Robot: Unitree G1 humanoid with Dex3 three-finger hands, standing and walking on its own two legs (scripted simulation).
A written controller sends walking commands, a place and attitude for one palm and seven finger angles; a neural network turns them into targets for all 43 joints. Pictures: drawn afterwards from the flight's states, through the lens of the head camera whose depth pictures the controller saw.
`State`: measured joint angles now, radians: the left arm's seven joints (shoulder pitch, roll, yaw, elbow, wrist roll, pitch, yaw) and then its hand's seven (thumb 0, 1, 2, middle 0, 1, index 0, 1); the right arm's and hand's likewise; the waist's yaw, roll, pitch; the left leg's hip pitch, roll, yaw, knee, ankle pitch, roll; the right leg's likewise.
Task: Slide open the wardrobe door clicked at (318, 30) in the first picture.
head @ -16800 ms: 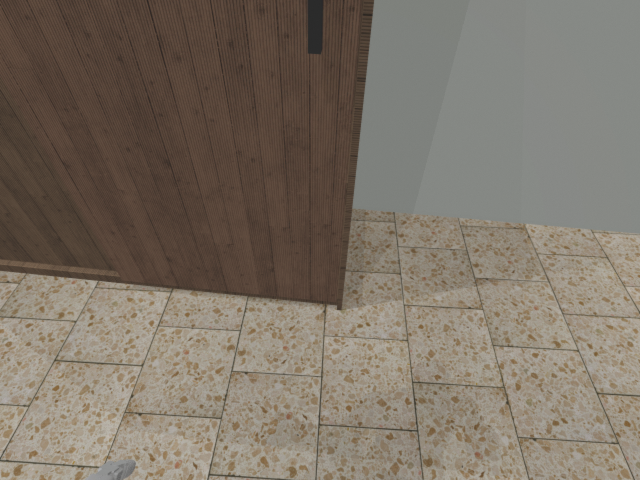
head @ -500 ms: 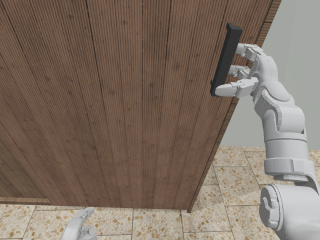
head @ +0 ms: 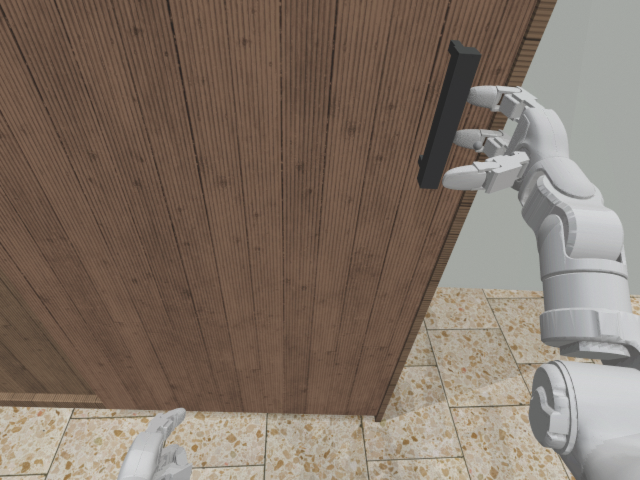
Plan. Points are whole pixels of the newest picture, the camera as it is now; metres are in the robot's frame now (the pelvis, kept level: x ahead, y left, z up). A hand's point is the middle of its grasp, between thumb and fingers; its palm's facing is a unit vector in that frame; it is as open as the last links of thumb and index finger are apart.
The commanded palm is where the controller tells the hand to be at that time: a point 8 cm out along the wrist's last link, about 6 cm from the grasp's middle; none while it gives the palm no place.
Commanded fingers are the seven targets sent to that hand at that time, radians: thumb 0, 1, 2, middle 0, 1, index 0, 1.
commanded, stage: move the hooked fingers beside the handle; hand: right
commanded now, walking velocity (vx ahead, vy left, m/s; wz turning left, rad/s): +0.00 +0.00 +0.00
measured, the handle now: (440, 117) +0.48 -0.12 +0.26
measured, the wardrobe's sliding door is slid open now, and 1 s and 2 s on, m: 0.00 0.00 0.00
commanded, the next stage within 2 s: feel for the door with the fingertips in 1.72 s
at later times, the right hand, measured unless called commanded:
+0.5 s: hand (506, 151) +0.40 -0.17 +0.27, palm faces +0.02 +1.00 -0.02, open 14.0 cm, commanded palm +0.39 -0.22 +0.27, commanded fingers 0.00 0.50 -0.30 0.30 1.20 0.30 1.20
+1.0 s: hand (522, 154) +0.40 -0.19 +0.27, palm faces +0.02 +1.00 -0.02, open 14.0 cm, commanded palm +0.38 -0.24 +0.27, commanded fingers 0.00 0.50 -0.30 0.30 1.20 0.30 1.20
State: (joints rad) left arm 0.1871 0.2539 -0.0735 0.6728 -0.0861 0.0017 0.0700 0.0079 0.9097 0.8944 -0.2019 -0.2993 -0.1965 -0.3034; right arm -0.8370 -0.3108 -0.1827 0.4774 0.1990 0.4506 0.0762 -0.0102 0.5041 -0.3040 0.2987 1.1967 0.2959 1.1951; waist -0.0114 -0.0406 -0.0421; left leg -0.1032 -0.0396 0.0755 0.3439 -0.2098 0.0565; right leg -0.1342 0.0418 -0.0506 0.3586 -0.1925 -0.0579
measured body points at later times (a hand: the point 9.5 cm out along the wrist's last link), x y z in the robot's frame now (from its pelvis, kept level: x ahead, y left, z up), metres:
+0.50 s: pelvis +0.01 +0.00 +0.00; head -0.02 +0.02 +0.45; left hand +0.18 +0.24 -0.09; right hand +0.40 -0.23 +0.27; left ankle -0.01 +0.08 -0.75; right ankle +0.00 -0.08 -0.75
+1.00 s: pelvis +0.01 +0.00 +0.00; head -0.02 +0.02 +0.45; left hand +0.17 +0.23 -0.09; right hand +0.39 -0.24 +0.27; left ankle -0.01 +0.08 -0.75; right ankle +0.00 -0.08 -0.75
